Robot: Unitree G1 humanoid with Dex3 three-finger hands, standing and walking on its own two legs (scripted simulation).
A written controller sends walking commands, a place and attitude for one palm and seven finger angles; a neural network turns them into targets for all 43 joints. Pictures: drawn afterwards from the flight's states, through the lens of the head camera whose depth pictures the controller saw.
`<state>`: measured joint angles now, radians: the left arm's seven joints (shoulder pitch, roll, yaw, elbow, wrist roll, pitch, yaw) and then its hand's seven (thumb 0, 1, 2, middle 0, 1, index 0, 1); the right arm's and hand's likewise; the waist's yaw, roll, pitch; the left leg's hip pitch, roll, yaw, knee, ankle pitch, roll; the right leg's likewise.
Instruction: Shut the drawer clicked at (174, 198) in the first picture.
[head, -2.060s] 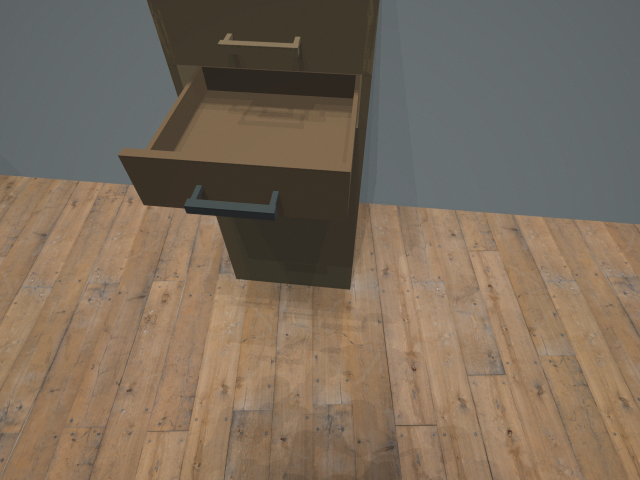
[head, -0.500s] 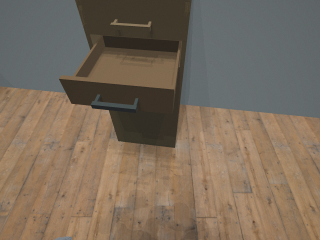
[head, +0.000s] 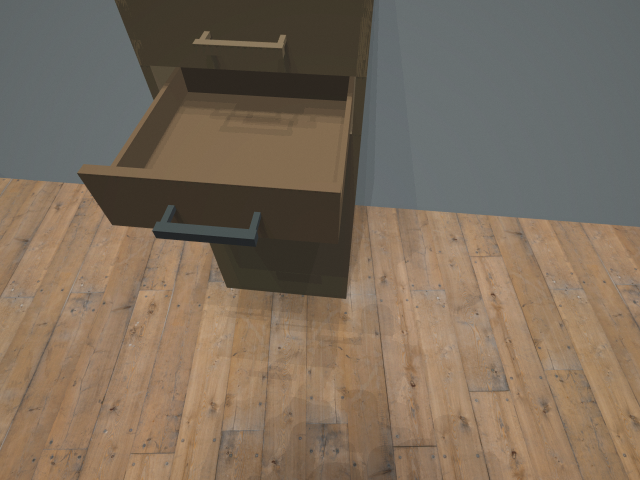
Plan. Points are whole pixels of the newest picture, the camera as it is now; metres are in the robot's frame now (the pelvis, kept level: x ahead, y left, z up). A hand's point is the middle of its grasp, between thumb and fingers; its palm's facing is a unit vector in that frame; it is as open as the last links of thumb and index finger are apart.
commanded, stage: take the last steps up to it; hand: left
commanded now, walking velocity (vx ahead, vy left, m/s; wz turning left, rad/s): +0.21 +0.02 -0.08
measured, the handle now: (209, 224) +0.45 +0.19 +0.02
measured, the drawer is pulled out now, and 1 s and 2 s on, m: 0.30 0.30 0.30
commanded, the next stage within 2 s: come to a stop and stand still in 0.18 s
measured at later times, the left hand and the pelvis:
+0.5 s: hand (203, 466) +0.16 +0.18 -0.17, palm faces +0.02 -0.98 -0.22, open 7.3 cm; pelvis +0.13 +0.00 +0.00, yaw +0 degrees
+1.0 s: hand (201, 429) +0.20 +0.19 -0.15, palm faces -0.01 -0.95 -0.32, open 7.4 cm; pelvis +0.13 -0.01 +0.00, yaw -1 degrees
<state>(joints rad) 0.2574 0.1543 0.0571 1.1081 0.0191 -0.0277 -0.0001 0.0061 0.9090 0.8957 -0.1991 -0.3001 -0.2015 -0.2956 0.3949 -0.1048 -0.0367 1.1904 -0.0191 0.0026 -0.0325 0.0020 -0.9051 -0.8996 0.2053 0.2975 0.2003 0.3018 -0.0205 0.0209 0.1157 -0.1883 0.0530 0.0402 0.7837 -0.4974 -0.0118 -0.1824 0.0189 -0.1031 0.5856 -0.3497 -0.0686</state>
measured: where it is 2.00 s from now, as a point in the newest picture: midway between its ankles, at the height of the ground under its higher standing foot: outside the picture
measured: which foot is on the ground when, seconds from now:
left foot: up 0.00-0.24, down 0.26-0.88, up 0.90-1.00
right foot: down 0.00-0.26, up 0.28-0.40, down 0.42-1.00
